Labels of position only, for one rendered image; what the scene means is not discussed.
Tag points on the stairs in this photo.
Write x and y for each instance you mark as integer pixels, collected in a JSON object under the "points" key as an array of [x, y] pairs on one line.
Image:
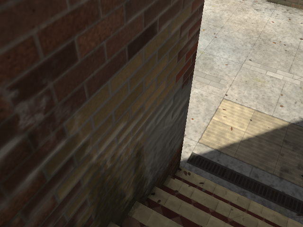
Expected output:
{"points": [[190, 200]]}

